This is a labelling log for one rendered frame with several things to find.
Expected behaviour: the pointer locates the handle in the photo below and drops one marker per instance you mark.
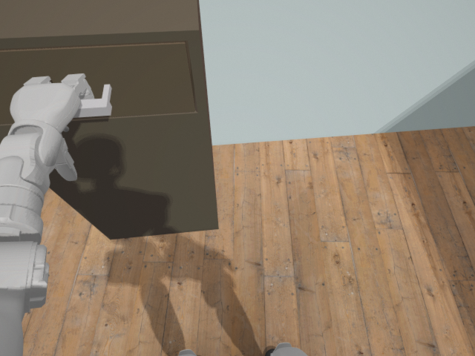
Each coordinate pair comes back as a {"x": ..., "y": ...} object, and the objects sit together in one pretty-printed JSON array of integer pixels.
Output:
[{"x": 96, "y": 107}]

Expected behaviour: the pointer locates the drawer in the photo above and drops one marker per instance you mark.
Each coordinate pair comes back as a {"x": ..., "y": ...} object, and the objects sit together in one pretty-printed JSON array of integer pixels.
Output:
[{"x": 146, "y": 77}]

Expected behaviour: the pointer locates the left robot upper arm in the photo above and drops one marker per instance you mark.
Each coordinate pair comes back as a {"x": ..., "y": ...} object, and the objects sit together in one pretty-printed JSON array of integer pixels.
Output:
[{"x": 23, "y": 286}]

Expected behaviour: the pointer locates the cabinet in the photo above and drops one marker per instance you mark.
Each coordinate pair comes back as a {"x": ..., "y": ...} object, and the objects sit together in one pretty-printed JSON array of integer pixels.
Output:
[{"x": 141, "y": 175}]

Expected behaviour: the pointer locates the left robot forearm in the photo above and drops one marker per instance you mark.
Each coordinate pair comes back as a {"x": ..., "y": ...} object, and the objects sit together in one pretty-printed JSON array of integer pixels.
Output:
[{"x": 28, "y": 154}]

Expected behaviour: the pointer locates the right robot shin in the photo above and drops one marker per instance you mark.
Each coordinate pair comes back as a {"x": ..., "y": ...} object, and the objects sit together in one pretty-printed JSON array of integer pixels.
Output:
[{"x": 281, "y": 345}]

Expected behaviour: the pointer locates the robot left hand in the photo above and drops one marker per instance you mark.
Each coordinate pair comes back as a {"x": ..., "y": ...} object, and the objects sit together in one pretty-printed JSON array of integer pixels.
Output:
[{"x": 55, "y": 104}]

